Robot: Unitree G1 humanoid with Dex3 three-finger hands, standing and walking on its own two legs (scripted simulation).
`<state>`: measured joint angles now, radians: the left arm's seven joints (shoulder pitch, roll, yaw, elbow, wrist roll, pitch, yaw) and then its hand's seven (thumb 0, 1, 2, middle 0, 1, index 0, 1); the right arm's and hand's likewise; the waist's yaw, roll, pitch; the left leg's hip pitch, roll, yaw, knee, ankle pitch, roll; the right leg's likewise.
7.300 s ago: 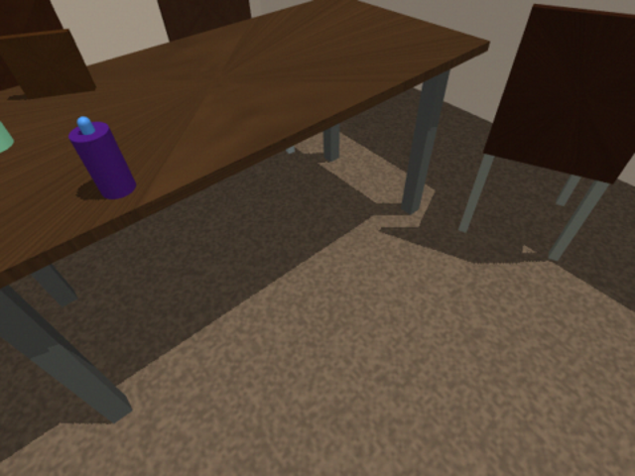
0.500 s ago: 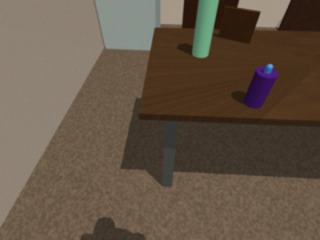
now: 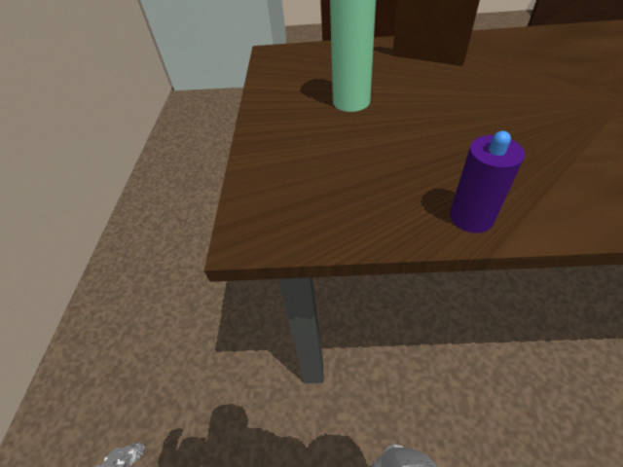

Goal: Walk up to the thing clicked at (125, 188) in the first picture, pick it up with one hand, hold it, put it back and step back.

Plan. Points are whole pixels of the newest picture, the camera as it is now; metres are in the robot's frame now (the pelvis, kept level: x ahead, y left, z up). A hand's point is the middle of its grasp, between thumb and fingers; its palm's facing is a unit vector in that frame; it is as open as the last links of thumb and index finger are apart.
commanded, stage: walk up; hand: right
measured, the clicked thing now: (486, 179) +0.48 -0.23 +0.08
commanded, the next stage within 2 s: stand in 1.50 s
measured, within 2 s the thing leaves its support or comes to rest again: neither
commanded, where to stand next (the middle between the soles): +0.09 +0.02 m, yaw +0 degrees
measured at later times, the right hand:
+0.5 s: hand out of the picture +0.14 -0.26 -0.14, palm faces -0.08 +0.91 -0.40, open 7.4 cm
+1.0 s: hand out of the picture +0.15 -0.23 -0.13, palm faces -0.09 +0.94 -0.32, open 7.4 cm
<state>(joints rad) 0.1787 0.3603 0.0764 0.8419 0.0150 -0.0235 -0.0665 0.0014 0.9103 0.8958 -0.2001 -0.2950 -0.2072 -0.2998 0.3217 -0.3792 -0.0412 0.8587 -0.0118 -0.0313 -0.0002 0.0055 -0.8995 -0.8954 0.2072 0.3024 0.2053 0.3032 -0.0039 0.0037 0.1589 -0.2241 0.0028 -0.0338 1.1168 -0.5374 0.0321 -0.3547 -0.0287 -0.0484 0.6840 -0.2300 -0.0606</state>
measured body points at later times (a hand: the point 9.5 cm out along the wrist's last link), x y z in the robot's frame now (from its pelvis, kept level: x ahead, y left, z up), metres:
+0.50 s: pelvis +0.05 +0.00 +0.00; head +0.08 +0.01 +0.45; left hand +0.13 +0.31 -0.13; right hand +0.14 -0.31 -0.11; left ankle +0.08 +0.13 -0.72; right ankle +0.09 -0.10 -0.72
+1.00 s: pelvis +0.05 +0.01 +0.03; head +0.07 +0.01 +0.47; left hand +0.13 +0.32 -0.10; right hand +0.15 -0.28 -0.11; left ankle +0.08 +0.13 -0.72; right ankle +0.09 -0.10 -0.72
